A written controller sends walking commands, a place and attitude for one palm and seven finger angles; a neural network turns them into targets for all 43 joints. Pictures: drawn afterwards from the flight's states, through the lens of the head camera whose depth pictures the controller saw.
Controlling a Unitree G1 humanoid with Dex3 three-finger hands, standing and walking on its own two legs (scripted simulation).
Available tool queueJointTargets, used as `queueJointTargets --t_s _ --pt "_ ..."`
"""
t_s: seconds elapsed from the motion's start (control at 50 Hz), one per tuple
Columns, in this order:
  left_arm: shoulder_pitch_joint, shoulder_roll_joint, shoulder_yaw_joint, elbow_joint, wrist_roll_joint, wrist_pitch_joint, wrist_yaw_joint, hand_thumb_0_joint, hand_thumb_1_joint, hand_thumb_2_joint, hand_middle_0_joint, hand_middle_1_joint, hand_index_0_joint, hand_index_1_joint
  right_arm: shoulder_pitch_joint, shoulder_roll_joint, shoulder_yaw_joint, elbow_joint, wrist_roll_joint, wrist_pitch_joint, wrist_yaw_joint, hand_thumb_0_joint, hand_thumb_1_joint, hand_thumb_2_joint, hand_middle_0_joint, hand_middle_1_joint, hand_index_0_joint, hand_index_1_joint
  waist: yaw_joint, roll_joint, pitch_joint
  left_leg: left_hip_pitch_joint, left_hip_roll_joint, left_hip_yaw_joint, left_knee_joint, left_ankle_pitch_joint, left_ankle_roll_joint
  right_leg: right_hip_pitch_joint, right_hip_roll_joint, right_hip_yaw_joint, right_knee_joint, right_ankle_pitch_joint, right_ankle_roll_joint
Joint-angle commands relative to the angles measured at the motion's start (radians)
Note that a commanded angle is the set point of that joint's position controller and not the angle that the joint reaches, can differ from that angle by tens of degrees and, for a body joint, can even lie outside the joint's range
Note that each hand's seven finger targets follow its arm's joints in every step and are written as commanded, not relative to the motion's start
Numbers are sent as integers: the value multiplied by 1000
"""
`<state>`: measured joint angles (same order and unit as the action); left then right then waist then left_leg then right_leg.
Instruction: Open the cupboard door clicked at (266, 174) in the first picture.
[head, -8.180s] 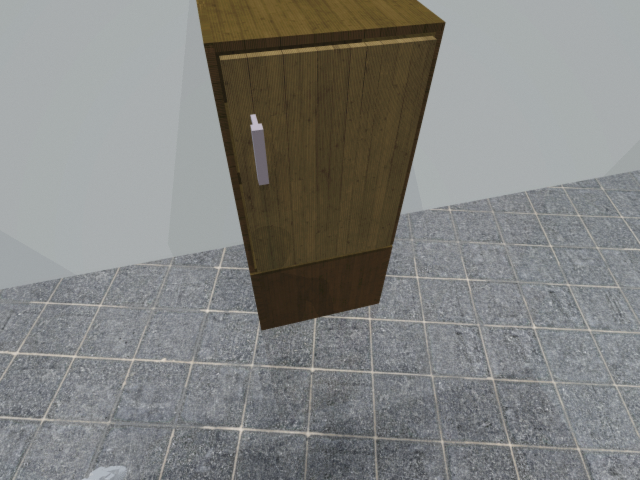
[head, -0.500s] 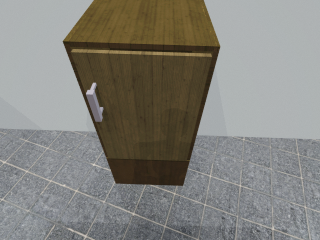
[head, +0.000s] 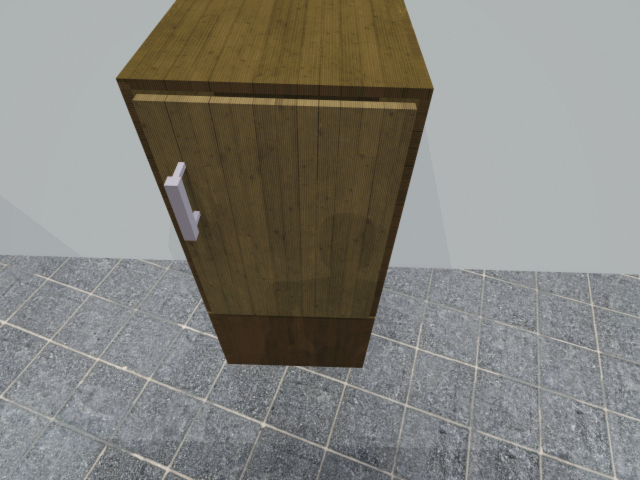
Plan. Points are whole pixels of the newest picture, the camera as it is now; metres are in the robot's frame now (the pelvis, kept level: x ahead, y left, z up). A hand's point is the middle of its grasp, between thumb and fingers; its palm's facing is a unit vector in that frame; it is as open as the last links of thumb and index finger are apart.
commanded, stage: raise the hand with hooked fingers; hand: left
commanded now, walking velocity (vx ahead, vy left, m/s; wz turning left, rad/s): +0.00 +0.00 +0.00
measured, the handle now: (185, 202) +0.52 +0.26 +0.02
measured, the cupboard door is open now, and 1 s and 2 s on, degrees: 0 0 0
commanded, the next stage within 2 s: none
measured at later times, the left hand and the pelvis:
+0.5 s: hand (160, 474) +0.14 +0.20 -0.05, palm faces +0.14 -0.99 -0.04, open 9.3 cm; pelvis -0.04 -0.02 -0.09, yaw +2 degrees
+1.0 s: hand (137, 403) +0.20 +0.24 -0.01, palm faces +0.04 -1.00 -0.06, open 12.3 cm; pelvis -0.03 +0.00 -0.06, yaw +1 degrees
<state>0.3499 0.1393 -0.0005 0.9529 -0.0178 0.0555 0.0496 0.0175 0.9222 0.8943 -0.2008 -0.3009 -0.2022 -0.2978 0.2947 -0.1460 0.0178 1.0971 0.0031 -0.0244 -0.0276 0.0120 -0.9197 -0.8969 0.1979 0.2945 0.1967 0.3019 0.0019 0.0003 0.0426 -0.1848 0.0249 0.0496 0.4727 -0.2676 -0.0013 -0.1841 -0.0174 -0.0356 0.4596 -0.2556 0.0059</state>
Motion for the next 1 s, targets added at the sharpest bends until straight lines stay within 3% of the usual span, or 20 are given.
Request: queueJointTargets --t_s 0.0,0.02,0.04,0.06,0.08,0.1,0.12,0.14,0.18,0.22,0.26,0.32,0.38,0.4,0.46,0.5,0.62,0.7,0.8,0.98 --pt "3 54 -10 -956 -111 -115 107 0 830 870 -205 -345 -205 -345 -113 -153 -49 -351 60 -274 -71 0 -900 -900 200 300 200 300 -26 193 -233 32 14 -40 -52 243 5 -74 5 -48 64 61 -34" --pt "-7 -44 -72 -962 -141 -101 83 0 807 860 -207 -360 -207 -360 -78 -172 -42 -342 63 -286 -67 0 -900 -900 200 300 200 300 -40 88 -98 -48 7 -48 -42 125 10 -119 7 -70 52 50 -24" --pt "-72 23 -29 -1031 -156 -151 69 0 783 850 -208 -375 -208 -375 -110 -206 -53 -395 61 -308 -70 0 -900 -900 200 300 200 300 -56 17 -27 -107 -8 -72 -8 26 20 -183 7 -68 42 -10 -15" --pt "-56 58 6 -1020 -146 -203 50 0 760 840 -210 -390 -210 -390 -98 -229 -65 -418 43 -322 -69 0 -900 -900 200 300 200 300 -72 -66 -45 -147 -18 -73 35 -21 24 -244 12 -73 54 -73 -13" --pt "-25 39 18 -961 -144 -259 23 0 737 830 -212 -405 -212 -405 -96 -226 -70 -446 24 -331 -65 0 -900 -900 200 300 200 300 -70 -149 -28 -213 -29 -77 91 -48 24 -319 18 -83 92 -124 -9" --pt "16 34 46 -865 -143 -317 -17 0 713 820 -213 -420 -213 -420 -104 -225 -79 -476 19 -337 -52 0 -900 -900 200 300 200 300 -47 -154 -11 -276 -40 -68 147 -68 16 -377 14 -73 126 -169 -12" --pt "95 18 72 -811 -155 -389 -71 0 690 810 -215 -435 -215 -435 -103 -217 -89 -504 8 -340 -38 0 -900 -900 200 300 200 300 -8 -222 -64 -337 -41 -61 198 -65 4 -408 17 -76 186 -201 -17" --pt "199 3 92 -759 -174 -463 -134 0 667 800 -217 -450 -217 -450 -125 -211 -99 -539 3 -344 -21 0 -900 -900 200 300 200 300 35 -242 -92 -403 -42 -53 254 -68 -3 -440 20 -70 247 -213 -23" --pt "251 37 154 -748 -222 -615 -274 0 620 780 -220 -480 -220 -480 -149 -214 -116 -593 0 -336 12 0 -900 -900 200 300 200 300 63 -208 -156 -512 -56 -40 368 -35 -13 -450 14 -40 359 -124 -35" --pt "248 153 265 -771 -241 -697 -391 0 573 760 -223 -510 -223 -510 -168 -225 -128 -661 8 -317 34 0 -900 -900 200 300 200 300 89 -70 -246 -567 -67 -17 454 3 -11 -436 -2 5 447 -36 -49" --pt "198 175 276 -869 -261 -640 -417 0 527 740 -227 -540 -227 -540 -201 -227 -123 -742 18 -286 27 0 -900 -900 200 300 200 300 97 -16 -309 -590 -72 3 472 -22 3 -436 2 21 473 -60 -42" --pt "51 215 302 -1079 -299 -555 -381 0 457 710 -232 -585 -232 -585 -188 -224 -116 -802 27 -242 3 0 -900 -900 200 300 200 300 61 11 -332 -603 -61 -16 505 -75 16 -464 9 72 439 -171 -30" --pt "-38 221 296 -1278 -273 -576 -320 0 387 680 -237 -630 -237 -630 -118 -196 -106 -777 19 -229 -16 0 -900 -900 200 300 200 300 10 95 -388 -539 -32 -40 539 -3 25 -477 21 60 458 -57 -27" --pt "-106 235 279 -1320 -268 -591 -316 0 363 670 -238 -645 -238 -645 -104 -203 -96 -764 11 -226 -22 0 -900 -900 200 300 200 300 -25 63 -368 -551 -25 -56 561 -4 29 -512 32 54 473 -50 -26" --pt "-146 212 228 -1282 -259 -613 -348 0 293 640 -243 -690 -243 -690 -95 -209 -82 -710 13 -245 -34 0 -900 -900 200 300 200 300 -59 117 -353 -540 -15 -74 575 -25 29 -577 38 32 474 -80 -28" --pt "-152 224 223 -1198 -280 -579 -401 0 247 620 -247 -720 -247 -720 -103 -224 -70 -693 20 -258 -44 0 -900 -900 200 300 200 300 -69 96 -321 -559 -13 -87 576 -55 30 -586 45 29 460 -122 -30" --pt "-64 301 362 -1070 -337 -400 -449 0 107 560 -257 -810 -257 -810 -129 -222 -61 -708 40 -258 -56 0 -900 -900 200 300 200 300 11 30 -391 -571 -27 -79 491 -55 25 -431 25 43 382 -184 -17" --pt "-50 308 406 -1095 -348 -401 -395 0 13 520 -263 -870 -263 -870 -132 -208 -60 -704 31 -263 -52 0 -900 -900 200 300 200 300 33 19 -392 -522 -24 -86 443 8 22 -392 31 7 391 -105 -21" --pt "-104 305 383 -1037 -327 -454 -371 0 -103 470 -272 -945 -272 -945 -101 -230 -62 -689 29 -271 -46 0 -900 -900 200 300 200 300 3 8 -290 -523 -25 -83 406 -71 20 -460 33 -7 366 -194 -21" --pt "-212 359 406 -1049 -335 -467 -407 0 -313 380 -287 -1080 -287 -1080 -55 -255 -59 -687 37 -279 -54 0 -900 -900 200 300 200 300 0 92 -345 -399 -22 -85 346 -2 17 -414 37 -33 362 -83 -28"
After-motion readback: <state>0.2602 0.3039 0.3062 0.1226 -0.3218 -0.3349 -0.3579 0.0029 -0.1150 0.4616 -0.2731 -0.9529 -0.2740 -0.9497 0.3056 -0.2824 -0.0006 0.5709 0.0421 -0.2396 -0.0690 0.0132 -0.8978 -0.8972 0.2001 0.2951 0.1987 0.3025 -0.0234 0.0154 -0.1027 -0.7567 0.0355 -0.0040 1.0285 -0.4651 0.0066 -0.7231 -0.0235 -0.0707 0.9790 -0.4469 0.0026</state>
